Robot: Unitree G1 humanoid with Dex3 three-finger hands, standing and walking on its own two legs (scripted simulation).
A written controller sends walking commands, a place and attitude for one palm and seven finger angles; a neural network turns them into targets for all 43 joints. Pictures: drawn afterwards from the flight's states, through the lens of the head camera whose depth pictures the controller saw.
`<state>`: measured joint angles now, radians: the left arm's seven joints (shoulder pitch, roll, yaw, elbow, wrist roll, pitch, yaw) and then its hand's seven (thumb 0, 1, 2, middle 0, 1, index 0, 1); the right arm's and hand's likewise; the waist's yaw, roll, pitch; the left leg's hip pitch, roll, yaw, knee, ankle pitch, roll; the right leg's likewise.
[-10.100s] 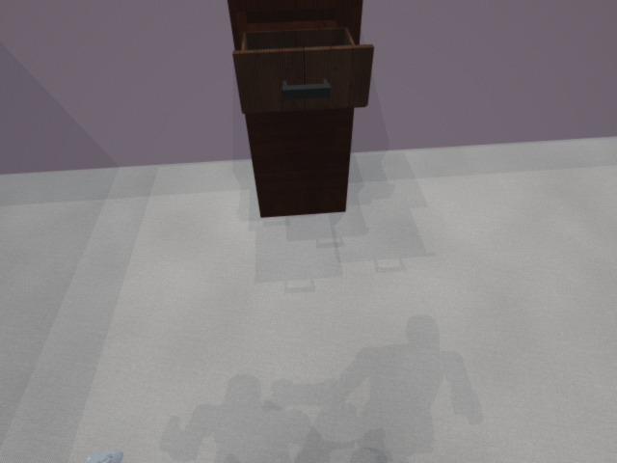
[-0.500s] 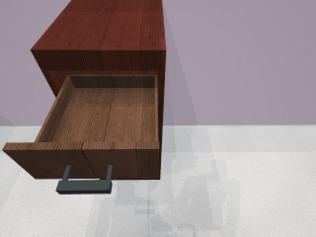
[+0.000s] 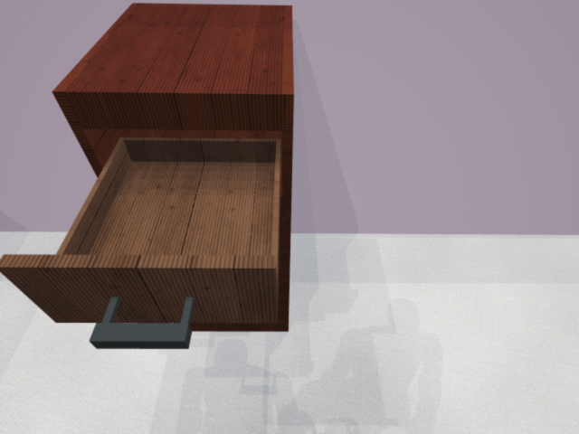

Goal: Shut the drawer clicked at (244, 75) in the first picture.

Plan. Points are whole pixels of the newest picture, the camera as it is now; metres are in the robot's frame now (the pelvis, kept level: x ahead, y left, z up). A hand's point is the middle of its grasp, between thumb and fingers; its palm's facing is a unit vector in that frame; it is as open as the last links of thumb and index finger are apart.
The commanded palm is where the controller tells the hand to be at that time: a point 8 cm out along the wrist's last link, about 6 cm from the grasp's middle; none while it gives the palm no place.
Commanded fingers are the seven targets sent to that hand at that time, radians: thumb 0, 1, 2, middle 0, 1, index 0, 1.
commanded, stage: come to a stop and stand still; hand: left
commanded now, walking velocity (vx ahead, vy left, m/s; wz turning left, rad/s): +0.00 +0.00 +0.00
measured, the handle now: (147, 320) +0.26 +0.22 +0.02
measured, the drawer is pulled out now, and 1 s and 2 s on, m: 0.30 0.30 0.30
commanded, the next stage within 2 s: look again from close up in 0.12 s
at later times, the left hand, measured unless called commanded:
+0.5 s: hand out of the picture +0.00 +0.19 -0.17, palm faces +0.03 -0.97 -0.23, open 7.4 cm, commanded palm none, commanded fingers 0.00 0.90 0.90 -0.20 -0.30 -0.20 -0.30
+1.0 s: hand (148, 426) +0.14 +0.20 -0.05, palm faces +0.27 -0.95 -0.15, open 7.2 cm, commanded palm +0.07 +0.23 -0.05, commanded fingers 0.00 0.90 0.90 -0.38 -0.50 -0.38 -0.50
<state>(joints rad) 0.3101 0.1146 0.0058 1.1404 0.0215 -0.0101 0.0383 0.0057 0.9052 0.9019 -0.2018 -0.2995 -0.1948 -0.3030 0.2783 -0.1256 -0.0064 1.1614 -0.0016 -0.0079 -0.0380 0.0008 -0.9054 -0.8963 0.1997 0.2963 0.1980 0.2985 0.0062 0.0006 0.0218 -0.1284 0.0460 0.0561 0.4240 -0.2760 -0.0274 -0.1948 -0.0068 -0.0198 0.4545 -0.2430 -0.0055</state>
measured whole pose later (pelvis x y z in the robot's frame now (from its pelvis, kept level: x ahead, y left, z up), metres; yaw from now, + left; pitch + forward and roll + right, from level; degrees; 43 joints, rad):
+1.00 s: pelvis -0.01 +0.01 -0.01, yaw +3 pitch +1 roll +1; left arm 0.47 0.15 0.04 0.18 -0.13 -0.10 0.09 0.02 0.92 0.90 -0.24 -0.34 -0.23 -0.34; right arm 0.33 -0.21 -0.02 0.86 0.02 -0.26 -0.06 0.01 -0.90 -0.90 0.20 0.30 0.20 0.30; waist -0.02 0.02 -0.03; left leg -0.28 0.01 0.02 0.59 -0.32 -0.01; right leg -0.33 -0.05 -0.05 0.61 -0.30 0.01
